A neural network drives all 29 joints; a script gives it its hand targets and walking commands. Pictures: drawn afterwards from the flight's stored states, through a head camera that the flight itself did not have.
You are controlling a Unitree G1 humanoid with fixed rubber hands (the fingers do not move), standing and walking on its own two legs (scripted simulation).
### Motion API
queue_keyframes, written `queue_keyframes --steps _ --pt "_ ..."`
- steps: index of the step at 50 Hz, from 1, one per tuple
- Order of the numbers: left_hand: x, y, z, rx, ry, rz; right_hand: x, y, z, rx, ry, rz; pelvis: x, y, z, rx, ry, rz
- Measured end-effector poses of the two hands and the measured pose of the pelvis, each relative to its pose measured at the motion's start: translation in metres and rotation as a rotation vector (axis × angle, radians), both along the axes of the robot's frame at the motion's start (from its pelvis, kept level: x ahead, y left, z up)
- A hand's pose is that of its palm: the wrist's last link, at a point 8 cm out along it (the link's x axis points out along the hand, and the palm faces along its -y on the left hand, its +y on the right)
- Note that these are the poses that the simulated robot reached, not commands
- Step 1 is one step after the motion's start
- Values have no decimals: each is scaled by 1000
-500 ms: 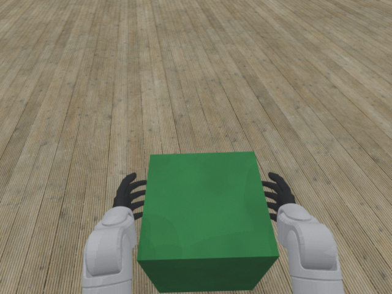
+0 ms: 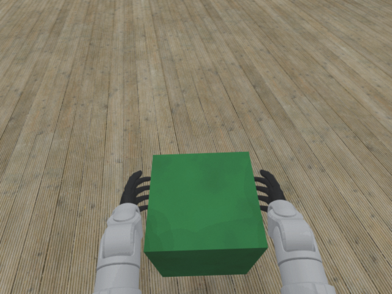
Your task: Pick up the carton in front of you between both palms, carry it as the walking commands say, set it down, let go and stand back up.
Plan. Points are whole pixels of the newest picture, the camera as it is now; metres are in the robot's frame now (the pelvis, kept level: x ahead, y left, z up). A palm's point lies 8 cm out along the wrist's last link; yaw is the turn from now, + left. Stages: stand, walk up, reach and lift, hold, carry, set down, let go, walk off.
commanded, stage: carry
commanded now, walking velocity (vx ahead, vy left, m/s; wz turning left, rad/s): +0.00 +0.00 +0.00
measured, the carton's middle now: (202, 218) +0.30 +0.00 -0.06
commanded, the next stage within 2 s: hold in 1.20 s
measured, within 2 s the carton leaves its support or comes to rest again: neither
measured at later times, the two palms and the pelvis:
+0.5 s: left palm (124, 223) +0.25 +0.15 +0.04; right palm (283, 220) +0.25 -0.15 +0.04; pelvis -0.04 +0.00 +0.00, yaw +0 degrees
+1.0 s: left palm (127, 229) +0.24 +0.15 +0.04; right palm (289, 227) +0.23 -0.15 +0.04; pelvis -0.06 -0.01 +0.00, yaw +0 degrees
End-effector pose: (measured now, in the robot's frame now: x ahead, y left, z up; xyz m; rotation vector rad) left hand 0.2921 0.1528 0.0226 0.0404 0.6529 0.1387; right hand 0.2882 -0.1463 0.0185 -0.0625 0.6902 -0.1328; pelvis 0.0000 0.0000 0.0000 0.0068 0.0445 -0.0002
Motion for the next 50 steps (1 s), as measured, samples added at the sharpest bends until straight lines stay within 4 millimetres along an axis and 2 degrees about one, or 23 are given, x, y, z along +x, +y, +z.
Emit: queue_keyframes --steps 10,25,50 --pt "-18 2 22 -9 -34 8 -17 2 21 10 -35 -1 -16 1 1 -2 -17 0" --pt "-42 0 21 -8 -9 2 -42 0 20 9 -9 -5 -42 0 4 -4 -24 -1" --pt "-56 -7 22 -6 -9 0 -56 -7 21 10 -9 -4 -55 -7 3 -4 -21 -1"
